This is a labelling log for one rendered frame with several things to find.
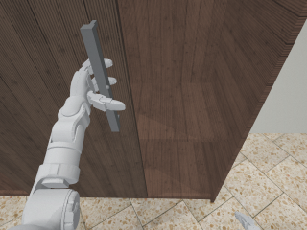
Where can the robot left forearm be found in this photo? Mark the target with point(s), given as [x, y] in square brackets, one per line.
[60, 167]

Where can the robot right hand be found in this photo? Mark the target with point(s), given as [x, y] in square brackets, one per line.
[246, 221]

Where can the robot left hand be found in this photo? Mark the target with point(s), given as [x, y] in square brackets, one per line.
[82, 85]

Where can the handle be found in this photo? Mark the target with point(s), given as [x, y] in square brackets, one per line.
[94, 51]

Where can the wardrobe door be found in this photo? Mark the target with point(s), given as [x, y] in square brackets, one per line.
[7, 184]
[41, 49]

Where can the robot left upper arm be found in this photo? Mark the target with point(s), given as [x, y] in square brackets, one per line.
[51, 209]

